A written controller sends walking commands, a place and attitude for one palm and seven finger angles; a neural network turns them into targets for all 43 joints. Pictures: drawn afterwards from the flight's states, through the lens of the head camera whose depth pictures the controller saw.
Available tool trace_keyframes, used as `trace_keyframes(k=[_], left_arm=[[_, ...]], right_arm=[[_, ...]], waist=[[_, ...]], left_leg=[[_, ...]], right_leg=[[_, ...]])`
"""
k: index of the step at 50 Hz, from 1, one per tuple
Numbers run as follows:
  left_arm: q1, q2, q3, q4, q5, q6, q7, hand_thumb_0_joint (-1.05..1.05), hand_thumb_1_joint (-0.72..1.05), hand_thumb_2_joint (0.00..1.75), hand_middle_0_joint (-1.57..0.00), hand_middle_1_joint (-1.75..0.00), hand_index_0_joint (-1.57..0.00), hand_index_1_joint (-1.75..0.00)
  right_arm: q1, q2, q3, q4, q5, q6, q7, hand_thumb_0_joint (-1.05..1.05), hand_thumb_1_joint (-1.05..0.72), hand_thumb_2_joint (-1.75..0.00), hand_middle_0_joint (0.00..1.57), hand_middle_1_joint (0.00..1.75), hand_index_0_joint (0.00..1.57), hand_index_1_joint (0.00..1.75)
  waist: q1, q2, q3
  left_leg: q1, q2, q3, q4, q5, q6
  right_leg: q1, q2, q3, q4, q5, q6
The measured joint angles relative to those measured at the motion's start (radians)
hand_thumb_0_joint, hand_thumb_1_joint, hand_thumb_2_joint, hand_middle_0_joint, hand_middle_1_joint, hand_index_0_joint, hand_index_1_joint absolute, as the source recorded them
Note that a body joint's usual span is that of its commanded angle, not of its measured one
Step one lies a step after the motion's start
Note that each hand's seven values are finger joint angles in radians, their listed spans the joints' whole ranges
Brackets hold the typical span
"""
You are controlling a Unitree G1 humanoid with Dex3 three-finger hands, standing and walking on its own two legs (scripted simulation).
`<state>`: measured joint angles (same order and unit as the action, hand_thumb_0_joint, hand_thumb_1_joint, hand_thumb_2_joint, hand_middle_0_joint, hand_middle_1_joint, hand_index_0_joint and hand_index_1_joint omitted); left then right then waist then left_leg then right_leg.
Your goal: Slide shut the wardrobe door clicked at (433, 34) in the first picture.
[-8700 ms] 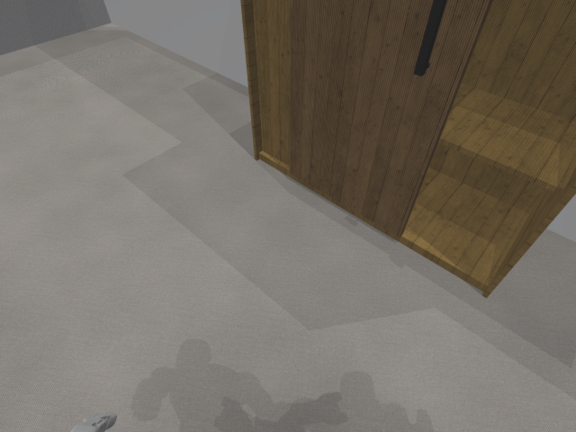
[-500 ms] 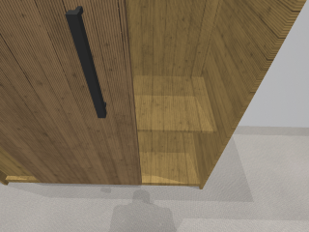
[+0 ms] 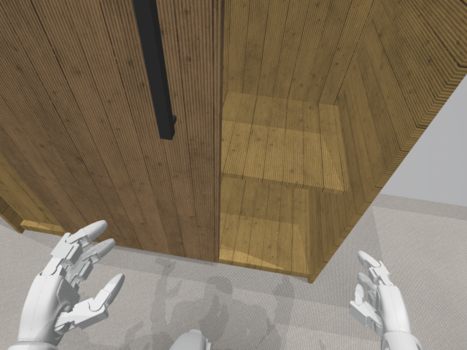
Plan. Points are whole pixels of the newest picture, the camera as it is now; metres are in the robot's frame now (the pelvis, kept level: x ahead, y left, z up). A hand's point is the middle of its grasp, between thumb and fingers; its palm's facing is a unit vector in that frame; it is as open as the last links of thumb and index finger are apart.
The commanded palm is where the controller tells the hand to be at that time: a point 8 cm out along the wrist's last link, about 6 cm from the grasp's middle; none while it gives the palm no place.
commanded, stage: raise the hand with hooked fingers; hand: left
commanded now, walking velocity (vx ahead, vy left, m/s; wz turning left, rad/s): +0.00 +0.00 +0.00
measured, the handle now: (159, 56) +0.52 +0.20 +0.23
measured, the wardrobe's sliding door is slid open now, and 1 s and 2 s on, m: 0.38 0.38 0.38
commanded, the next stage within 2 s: move the hooked fingers beside the handle in 1.56 s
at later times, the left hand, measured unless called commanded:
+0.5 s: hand (87, 223) +0.25 +0.24 +0.13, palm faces -0.02 -1.00 -0.08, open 12.3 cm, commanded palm +0.22 +0.30 +0.15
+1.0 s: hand (38, 156) +0.29 +0.29 +0.21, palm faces +0.03 -1.00 -0.09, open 13.9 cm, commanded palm +0.26 +0.34 +0.22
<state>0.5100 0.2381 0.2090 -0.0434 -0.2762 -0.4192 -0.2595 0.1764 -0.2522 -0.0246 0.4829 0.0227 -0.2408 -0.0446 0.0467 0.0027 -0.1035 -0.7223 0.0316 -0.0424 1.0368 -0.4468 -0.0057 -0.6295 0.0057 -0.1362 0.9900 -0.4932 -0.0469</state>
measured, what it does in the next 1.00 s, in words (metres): rises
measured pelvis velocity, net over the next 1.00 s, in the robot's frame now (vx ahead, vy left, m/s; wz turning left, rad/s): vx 0.02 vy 0.02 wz -0.01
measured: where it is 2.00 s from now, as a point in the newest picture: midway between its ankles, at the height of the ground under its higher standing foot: outside the picture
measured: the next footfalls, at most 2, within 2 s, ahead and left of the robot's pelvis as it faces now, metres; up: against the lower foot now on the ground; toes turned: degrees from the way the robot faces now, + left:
none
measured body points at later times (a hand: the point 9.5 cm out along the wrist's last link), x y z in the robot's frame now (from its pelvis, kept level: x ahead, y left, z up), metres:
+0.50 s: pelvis +0.02 +0.02 +0.04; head +0.03 +0.01 +0.49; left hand +0.24 +0.29 +0.14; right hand +0.16 -0.25 -0.04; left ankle +0.04 +0.12 -0.67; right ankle +0.01 -0.09 -0.67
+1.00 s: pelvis +0.02 +0.02 +0.06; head +0.00 +0.01 +0.51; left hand +0.28 +0.34 +0.22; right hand +0.20 -0.20 -0.01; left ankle +0.04 +0.12 -0.67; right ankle +0.01 -0.09 -0.67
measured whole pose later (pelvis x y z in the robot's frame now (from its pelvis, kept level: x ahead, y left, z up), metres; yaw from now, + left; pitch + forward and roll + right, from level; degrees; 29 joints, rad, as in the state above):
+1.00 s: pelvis +0.02 +0.02 +0.06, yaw +0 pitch -1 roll -1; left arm -0.03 0.45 0.43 0.15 -0.35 0.00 -0.45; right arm 0.23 -0.25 0.09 0.64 0.07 -0.29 -0.10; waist 0.04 0.05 -0.03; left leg -0.29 0.00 0.00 0.58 -0.27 0.03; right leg -0.21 -0.01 -0.09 0.53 -0.30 -0.01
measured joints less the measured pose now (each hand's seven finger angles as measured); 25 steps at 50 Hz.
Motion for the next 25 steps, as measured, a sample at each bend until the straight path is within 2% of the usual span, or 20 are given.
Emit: trace_keyframes(k=[3,5,8,11,15,19,25], left_arm=[[-0.079,0.023,0.007,0.002,-0.028,-0.011,-0.064,0.02,0.40,0.69,-0.24,-0.62,-0.23,-0.62],[-0.139,0.042,0.008,0.022,-0.038,0.030,-0.110,0.02,0.36,0.67,-0.24,-0.65,-0.23,-0.65],[-0.200,0.072,0.028,0.063,-0.056,0.124,-0.152,0.01,0.29,0.64,-0.24,-0.69,-0.24,-0.70],[-0.204,0.083,0.067,0.077,-0.079,0.186,-0.147,0.01,0.22,0.61,-0.25,-0.74,-0.25,-0.74],[-0.180,0.076,0.108,0.058,-0.096,0.189,-0.122,0.01,0.13,0.57,-0.26,-0.80,-0.25,-0.80],[-0.179,0.073,0.114,0.050,-0.094,0.179,-0.119,0.01,0.03,0.53,-0.26,-0.86,-0.26,-0.86],[-0.202,0.085,0.104,0.040,-0.081,0.195,-0.113,0.01,-0.11,0.47,-0.28,-0.95,-0.27,-0.95]], right_arm=[[0.002,0.010,0.039,0.051,0.008,-0.010,-0.009,0.01,-0.90,-0.90,0.20,0.30,0.20,0.30],[0.010,0.024,0.063,0.082,0.014,-0.010,-0.016,0.01,-0.90,-0.90,0.20,0.30,0.20,0.30],[0.035,0.044,0.083,0.113,0.020,-0.005,-0.022,0.01,-0.90,-0.90,0.20,0.30,0.20,0.30],[0.072,0.053,0.083,0.127,0.021,-0.006,-0.024,0.02,-0.90,-0.90,0.20,0.30,0.20,0.30],[0.117,0.032,0.059,0.139,0.022,-0.022,-0.021,0.02,-0.90,-0.90,0.20,0.30,0.20,0.30],[0.133,-0.006,0.036,0.149,0.027,-0.037,-0.024,0.02,-0.90,-0.90,0.20,0.30,0.20,0.30],[0.118,-0.040,0.025,0.152,0.033,-0.063,-0.036,0.02,-0.90,-0.90,0.20,0.30,0.20,0.30]], waist=[[0.006,0.027,0.018],[0.001,0.038,0.024],[-0.018,0.048,0.028],[-0.042,0.050,0.024],[-0.057,0.051,0.019],[-0.055,0.048,0.026],[-0.046,0.039,0.041]], left_leg=[[-0.008,0.002,-0.024,0.007,0.003,-0.005],[-0.001,0.003,-0.025,-0.009,0.012,-0.005],[0.034,0.007,-0.011,-0.056,0.029,-0.006],[0.082,0.009,0.014,-0.115,0.046,-0.002],[0.139,0.005,0.039,-0.179,0.064,0.006],[0.175,-0.002,0.050,-0.217,0.076,0.014],[0.230,-0.013,0.053,-0.260,0.091,0.024]], right_leg=[[0.007,0.005,-0.023,-0.012,0.006,-0.004],[0.015,0.008,-0.024,-0.029,0.015,-0.005],[0.040,0.011,-0.009,-0.070,0.036,-0.003],[0.075,0.012,0.015,-0.119,0.056,0.004],[0.119,0.009,0.039,-0.174,0.077,0.012],[0.152,0.003,0.048,-0.209,0.090,0.020],[0.210,-0.006,0.051,-0.256,0.108,0.030]])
